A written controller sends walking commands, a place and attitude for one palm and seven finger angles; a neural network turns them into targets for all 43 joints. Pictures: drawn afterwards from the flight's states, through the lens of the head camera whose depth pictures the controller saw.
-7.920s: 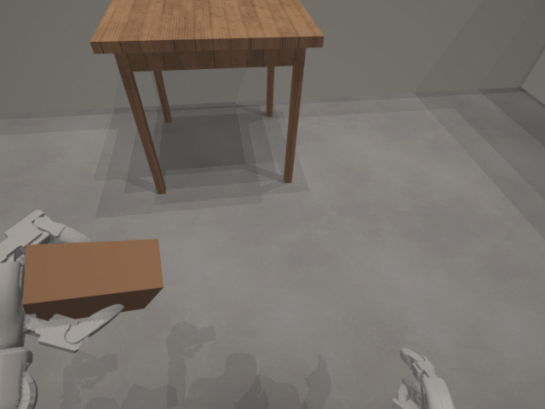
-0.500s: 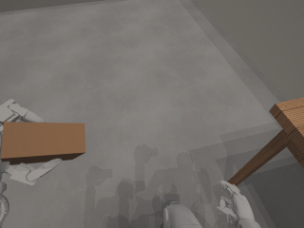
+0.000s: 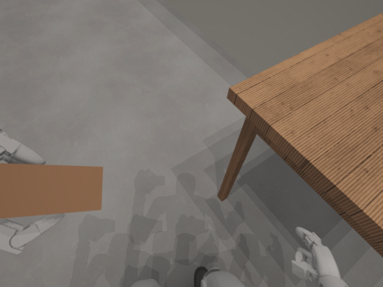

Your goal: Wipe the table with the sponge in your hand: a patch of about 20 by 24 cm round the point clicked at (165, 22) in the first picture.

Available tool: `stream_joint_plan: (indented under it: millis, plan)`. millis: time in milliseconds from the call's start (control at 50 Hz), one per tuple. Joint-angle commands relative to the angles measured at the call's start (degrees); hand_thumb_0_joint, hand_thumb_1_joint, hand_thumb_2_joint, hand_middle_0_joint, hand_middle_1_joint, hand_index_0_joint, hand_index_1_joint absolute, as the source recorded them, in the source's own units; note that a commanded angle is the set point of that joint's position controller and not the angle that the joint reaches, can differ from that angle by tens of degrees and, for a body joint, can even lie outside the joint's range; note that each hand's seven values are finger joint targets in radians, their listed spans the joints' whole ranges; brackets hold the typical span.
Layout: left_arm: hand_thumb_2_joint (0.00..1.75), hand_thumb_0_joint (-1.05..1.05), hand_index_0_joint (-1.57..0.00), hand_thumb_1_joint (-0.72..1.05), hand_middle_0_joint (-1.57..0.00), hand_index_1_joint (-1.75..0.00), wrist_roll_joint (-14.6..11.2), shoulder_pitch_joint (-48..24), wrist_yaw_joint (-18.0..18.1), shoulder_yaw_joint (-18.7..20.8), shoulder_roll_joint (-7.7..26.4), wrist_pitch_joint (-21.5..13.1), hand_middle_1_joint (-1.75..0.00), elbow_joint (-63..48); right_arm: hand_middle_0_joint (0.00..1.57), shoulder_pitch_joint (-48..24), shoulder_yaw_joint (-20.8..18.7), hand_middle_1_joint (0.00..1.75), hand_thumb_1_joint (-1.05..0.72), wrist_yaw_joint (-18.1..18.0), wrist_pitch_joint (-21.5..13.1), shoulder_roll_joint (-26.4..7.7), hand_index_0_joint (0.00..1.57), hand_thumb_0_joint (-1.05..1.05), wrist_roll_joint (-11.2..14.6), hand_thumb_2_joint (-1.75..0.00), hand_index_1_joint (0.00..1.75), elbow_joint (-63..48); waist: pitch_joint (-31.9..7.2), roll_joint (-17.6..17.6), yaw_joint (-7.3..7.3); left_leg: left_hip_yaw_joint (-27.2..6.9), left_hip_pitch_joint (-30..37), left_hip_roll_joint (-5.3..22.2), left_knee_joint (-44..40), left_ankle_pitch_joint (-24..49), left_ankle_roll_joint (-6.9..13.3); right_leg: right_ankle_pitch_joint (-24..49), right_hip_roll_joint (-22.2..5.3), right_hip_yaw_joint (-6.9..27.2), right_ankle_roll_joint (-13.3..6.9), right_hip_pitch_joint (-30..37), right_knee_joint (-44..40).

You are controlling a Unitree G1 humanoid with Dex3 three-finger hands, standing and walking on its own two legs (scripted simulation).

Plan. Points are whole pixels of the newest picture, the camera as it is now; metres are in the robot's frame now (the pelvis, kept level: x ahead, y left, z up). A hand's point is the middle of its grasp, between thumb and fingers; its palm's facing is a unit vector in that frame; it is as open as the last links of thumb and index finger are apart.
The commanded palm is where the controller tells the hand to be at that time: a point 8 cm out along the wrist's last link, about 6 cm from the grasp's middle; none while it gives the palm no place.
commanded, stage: turn to face it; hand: left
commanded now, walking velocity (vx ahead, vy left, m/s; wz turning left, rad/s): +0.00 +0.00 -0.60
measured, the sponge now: (57, 189) +0.23 +0.20 +0.16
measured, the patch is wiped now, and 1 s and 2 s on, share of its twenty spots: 0.00 0.00 0.00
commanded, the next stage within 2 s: none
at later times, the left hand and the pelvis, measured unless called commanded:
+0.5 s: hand (159, 188) +0.23 +0.06 +0.18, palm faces -0.01 -0.82 -0.57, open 10.0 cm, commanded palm +0.18 +0.14 +0.19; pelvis -0.06 -0.07 +0.00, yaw -19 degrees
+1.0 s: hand (197, 229) +0.18 +0.01 +0.19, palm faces -0.13 -0.90 -0.41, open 10.0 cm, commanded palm +0.16 +0.07 +0.19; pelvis -0.14 -0.05 +0.01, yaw -37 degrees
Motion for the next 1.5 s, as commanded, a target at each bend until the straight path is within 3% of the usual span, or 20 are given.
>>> stream_joint_plan:
  millis: [0, 20, 80, 140, 260, 300, 320, 340, 460, 680, 720, 760, 800, 860, 1000, 1040, 1080, 1100, 1160, 1480]
  plan:
    - [1.30, 0.00, -1.20, 0.10, -1.20, -1.60, -0.74, -3.35, 1.16, 6.48, 5.48, -2.30, -1.60, -5.70, 0.20, -2.19, -0.51, 0.30, -0.90, -1.19, -2.86, -4.24, 0.20, 0.00, -0.86, -0.90, 0.30, -7.95, -12.38, 13.42, 2.03, -13.68, 16.37, 16.90, -21.00, 6.88, 7.12, -17.17, -5.07, 8.33, 2.61, -8.52, 8.64]
    - [1.30, 0.00, -1.20, 0.10, -1.20, -1.60, 0.44, -4.89, 1.18, 6.13, 5.90, -2.37, -1.60, -5.95, 0.20, -2.20, -0.71, 0.30, -0.90, -1.60, -3.23, -4.32, 0.20, 0.00, -0.40, -0.90, 0.30, -8.61, -11.67, 19.67, 2.81, -18.86, 12.88, 25.92, -21.85, 16.48, 12.13, -22.95, -2.47, -0.02, 5.14, -9.79, 25.58]
    - [1.30, 0.00, -1.20, 0.10, -1.20, -1.60, 1.58, -10.82, 0.67, 0.99, 2.65, -1.74, -1.60, -3.62, 0.20, -2.06, -0.32, 0.30, -0.90, -1.29, -4.25, -3.22, 0.20, 0.00, -0.42, -0.90, 0.30, -7.49, -6.32, 15.12, 1.74, -7.83, 1.90, 24.27, -20.01, 19.11, 12.07, -19.26, -6.60, -1.66, 6.42, -8.93, 41.07]
    - [1.30, 0.00, -1.20, 0.10, -1.20, -1.60, 1.25, -15.53, 0.67, -4.84, -0.37, -0.64, -1.60, -3.42, 0.20, -0.09, -0.29, 0.30, -0.90, -0.84, -5.26, -3.83, 0.20, 0.00, 0.57, -0.90, 0.30, -7.29, -5.49, 15.84, 1.96, 1.93, 5.02, 19.88, -17.27, 25.71, 8.17, -17.78, -7.22, -7.82, 7.36, -4.43, 26.64]
    - [1.30, 0.00, -1.20, 0.10, -1.20, -1.60, 1.72, -18.26, 1.39, -2.20, 4.17, 0.08, -1.60, -5.10, 0.20, 1.33, 0.09, 0.30, -0.90, -0.49, -8.10, -4.18, 0.20, 0.00, -0.22, -0.90, 0.30, -8.14, -10.24, 17.93, 2.15, 5.33, 9.71, 18.51, -5.87, 29.58, 4.13, -9.91, -4.92, -13.73, 6.92, 10.22, 0.37]
    - [1.30, 0.00, -1.20, 0.10, -1.20, -1.60, 1.51, -16.34, 1.54, 0.50, 6.17, -0.35, -1.60, -5.41, 0.20, 1.65, 0.45, 0.30, -0.90, 0.15, -7.90, -2.32, 0.20, 0.00, 0.25, -0.90, 0.30, -8.23, -13.37, 6.46, 2.04, 7.89, 4.56, 13.43, 9.02, 19.12, 0.92, 10.23, -12.33, -4.81, 2.96, 19.14, -7.56]
    - [1.30, 0.00, -1.20, 0.10, -1.20, -1.60, 1.14, -13.87, 2.14, 4.11, 9.59, -0.81, -1.60, -4.84, 0.20, -0.79, 1.25, 0.30, -0.90, -0.29, -7.54, -0.32, 0.20, 0.00, -0.05, -0.90, 0.30, -9.41, -14.10, -8.41, 3.09, 6.56, -9.67, 6.12, 20.12, -6.25, -1.36, 38.51, -21.58, 11.97, -2.92, 26.70, -6.72]
    - [1.30, 0.00, -1.20, 0.10, -1.20, -1.60, 0.43, -11.61, 2.54, 7.13, 10.88, -0.97, -1.60, -2.91, 0.20, -3.02, 2.18, 0.30, -0.90, -0.75, -6.89, 0.03, 0.20, 0.00, -0.79, -0.90, 0.30, -8.80, -14.82, -11.72, 3.50, 0.57, -15.52, 4.34, 28.70, -13.31, -1.96, 48.84, -26.31, 16.50, -6.04, 26.75, -6.42]
    - [1.30, 0.00, -1.20, 0.10, -1.20, -1.60, -2.19, 1.79, 1.76, 9.69, 7.72, -1.93, -1.60, -6.22, 0.20, -5.07, 1.78, 0.30, -0.90, 0.01, -1.17, 0.72, 0.20, 0.00, -0.29, -0.90, 0.30, -7.86, -20.30, -1.74, 2.13, -3.19, -15.19, 4.81, 25.56, -1.34, -2.68, 30.87, -19.73, 9.58, -6.09, 28.83, -6.01]
    - [1.30, 0.00, -1.20, 0.10, -1.20, -1.60, -0.76, -4.64, 1.95, 3.22, 5.15, 0.72, -1.60, -4.87, 0.20, -2.07, 0.35, 0.30, -0.90, -1.06, -0.45, -3.15, 0.20, 0.00, 0.01, -0.90, 0.30, -8.08, -15.62, -2.68, 2.36, -1.69, 7.32, 1.70, -6.74, 3.62, 0.67, 0.16, -16.04, 17.78, -3.61, 8.72, -10.69]
    - [1.30, 0.00, -1.20, 0.10, -1.20, -1.60, -0.45, -7.58, 1.40, 2.11, 4.94, 0.16, -1.60, -5.52, 0.20, -1.23, 0.01, 0.30, -0.90, -1.71, -0.96, -4.12, 0.20, 0.00, -0.51, -0.90, 0.30, -8.33, -12.03, 3.69, 1.87, -6.34, 15.45, 7.85, -17.16, 2.73, 4.12, -11.62, -10.34, 14.94, 0.28, -3.59, -4.65]
    - [1.30, 0.00, -1.20, 0.10, -1.20, -1.60, 1.07, -12.46, 1.27, 2.12, 6.58, -1.04, -1.60, -9.01, 0.20, -2.08, 0.06, 0.30, -0.90, -2.34, -2.13, -4.40, 0.20, 0.00, -0.39, -0.90, 0.30, -10.06, -9.29, 20.31, 2.96, -19.24, 13.24, 25.58, -24.08, 11.66, 12.10, -22.50, -2.59, -0.46, 4.93, -10.48, 24.45]
    - [1.30, 0.00, -1.20, 0.10, -1.20, -1.60, 1.90, -12.95, 1.44, 1.65, 5.33, -1.33, -1.60, -5.28, 0.20, -2.61, 0.42, 0.30, -0.90, -2.07, -3.49, -2.52, 0.20, 0.00, -0.78, -0.90, 0.30, -9.02, -5.79, 17.77, 2.69, -12.90, -2.37, 25.05, -25.49, 3.78, 12.39, -18.78, -5.89, -0.78, 5.61, -4.88, 41.06]
    - [1.30, 0.00, -1.20, 0.10, -1.20, -1.60, 1.28, -17.99, 0.95, -3.51, 1.69, -0.40, -1.60, -6.68, 0.20, -1.77, 0.15, 0.30, -0.90, -1.07, -4.98, -3.23, 0.20, 0.00, 0.40, -0.90, 0.30, -8.89, -3.96, 17.07, 2.77, 1.25, 1.74, 20.12, -21.83, 10.64, 8.78, -16.41, -8.14, -5.95, 6.92, -5.87, 33.45]
    - [1.30, 0.00, -1.20, 0.10, -1.20, -1.60, 0.74, -16.37, 1.32, -2.31, 2.14, 0.02, -1.60, -1.96, 0.20, 2.02, 0.25, 0.30, -0.90, -0.58, -7.90, -4.01, 0.20, 0.00, -0.20, -0.90, 0.30, -8.27, -9.02, 17.36, 1.86, 4.79, 7.32, 19.33, -11.73, 22.52, 4.87, -15.30, -4.73, -13.84, 7.32, 8.93, 3.55]
    - [1.30, 0.00, -1.20, 0.10, -1.20, -1.60, 0.82, -14.78, 1.31, -0.57, 3.55, -0.06, -1.60, -2.10, 0.20, 2.79, 0.14, 0.30, -0.90, -0.07, -7.93, -3.40, 0.20, 0.00, 0.13, -0.90, 0.30, -8.01, -12.14, 11.24, 1.97, 6.49, 5.77, 16.46, -1.51, 19.28, 2.45, -4.02, -7.05, -10.67, 5.29, 16.10, -6.25]
    - [1.30, 0.00, -1.20, 0.10, -1.20, -1.60, 0.48, -10.87, 2.31, 4.76, 9.66, -0.52, -1.60, -3.02, 0.20, -0.78, 1.52, 0.30, -0.90, -0.23, -7.05, -0.31, 0.20, 0.00, -0.09, -0.90, 0.30, -9.88, -14.46, -12.68, 3.64, 5.85, -13.70, 4.65, 20.10, -11.85, -1.71, 35.92, -23.81, 16.46, -4.57, 26.73, -8.05]
    - [1.30, 0.00, -1.20, 0.10, -1.20, -1.60, -0.58, -10.69, 2.38, 5.37, 9.52, 0.15, -1.60, -3.45, 0.20, -2.35, 1.23, 0.30, -0.90, -0.45, -6.29, -0.93, 0.20, 0.00, 0.40, -0.90, 0.30, -9.21, -16.80, -14.74, 3.85, -1.27, -15.36, 4.79, 29.02, -10.37, -1.68, 38.13, -25.97, 18.20, -5.92, 25.71, -8.33]
    - [1.30, 0.00, -1.20, 0.10, -1.20, -1.60, -1.87, -0.26, 2.44, 10.04, 10.59, -0.58, -1.60, -5.75, 0.20, -4.18, 2.28, 0.30, -0.90, -0.43, -3.49, 0.96, 0.20, 0.00, -0.06, -0.90, 0.30, -8.01, -18.78, -3.17, 3.53, -4.85, -18.73, 5.40, 32.18, -3.14, -2.21, 31.01, -21.43, 13.56, -6.63, 29.94, -4.96]
    - [1.30, 0.00, -1.20, 0.10, -1.20, -1.60, -0.49, -7.44, 1.94, 0.99, 4.69, 0.53, -1.60, -5.44, 0.20, -2.35, 0.21, 0.30, -0.90, -0.65, -0.01, -3.64, 0.20, 0.00, -0.29, -0.90, 0.30, -7.80, -14.61, -1.91, 2.85, -0.98, 8.72, 0.62, -7.72, 0.15, 1.26, -8.54, -15.15, 20.38, -3.04, 6.21, -15.37]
